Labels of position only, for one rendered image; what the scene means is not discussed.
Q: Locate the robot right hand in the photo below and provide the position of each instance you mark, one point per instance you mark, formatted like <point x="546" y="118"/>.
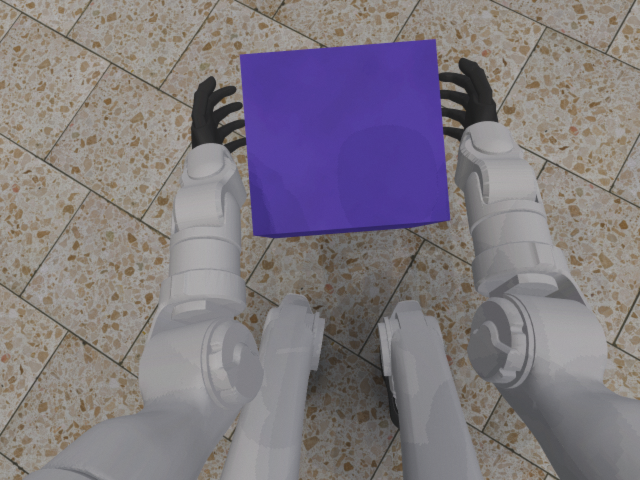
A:
<point x="478" y="101"/>

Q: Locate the carton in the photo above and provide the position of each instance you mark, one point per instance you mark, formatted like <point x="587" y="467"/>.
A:
<point x="344" y="139"/>

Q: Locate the left robot shin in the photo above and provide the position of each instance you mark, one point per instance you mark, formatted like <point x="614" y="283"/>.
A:
<point x="290" y="298"/>

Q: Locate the robot right upper arm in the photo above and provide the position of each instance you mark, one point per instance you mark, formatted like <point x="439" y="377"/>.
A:
<point x="547" y="357"/>

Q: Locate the robot left hand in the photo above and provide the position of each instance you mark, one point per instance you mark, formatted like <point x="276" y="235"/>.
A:
<point x="205" y="121"/>

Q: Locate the right robot forearm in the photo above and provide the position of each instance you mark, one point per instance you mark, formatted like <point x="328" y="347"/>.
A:
<point x="513" y="248"/>

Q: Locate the right robot thigh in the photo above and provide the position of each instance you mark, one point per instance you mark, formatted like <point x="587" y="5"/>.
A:
<point x="435" y="440"/>

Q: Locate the robot left upper arm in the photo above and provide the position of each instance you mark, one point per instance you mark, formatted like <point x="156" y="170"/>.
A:
<point x="194" y="380"/>

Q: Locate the left robot forearm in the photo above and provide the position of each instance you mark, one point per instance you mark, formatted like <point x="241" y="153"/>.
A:
<point x="204" y="279"/>

